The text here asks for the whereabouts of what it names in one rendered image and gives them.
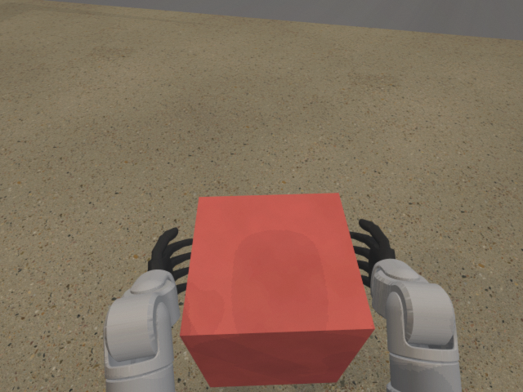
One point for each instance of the right robot hand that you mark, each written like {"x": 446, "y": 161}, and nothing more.
{"x": 379, "y": 248}

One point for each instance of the right robot forearm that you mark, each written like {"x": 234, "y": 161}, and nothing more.
{"x": 421, "y": 329}

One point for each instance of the carton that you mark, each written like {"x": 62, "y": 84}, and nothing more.
{"x": 274, "y": 294}

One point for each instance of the left robot forearm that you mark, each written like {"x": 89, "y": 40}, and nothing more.
{"x": 137, "y": 334}

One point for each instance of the left robot hand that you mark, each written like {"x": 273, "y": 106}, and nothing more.
{"x": 160, "y": 259}

